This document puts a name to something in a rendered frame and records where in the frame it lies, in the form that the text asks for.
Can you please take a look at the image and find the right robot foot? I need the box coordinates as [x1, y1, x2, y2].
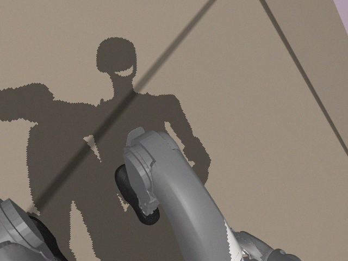
[115, 164, 160, 225]

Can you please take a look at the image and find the right robot hand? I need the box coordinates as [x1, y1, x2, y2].
[230, 228, 274, 261]

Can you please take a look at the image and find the left robot foot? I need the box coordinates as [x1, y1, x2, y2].
[29, 216, 68, 261]

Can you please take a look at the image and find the right robot arm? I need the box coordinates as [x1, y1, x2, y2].
[267, 248, 302, 261]

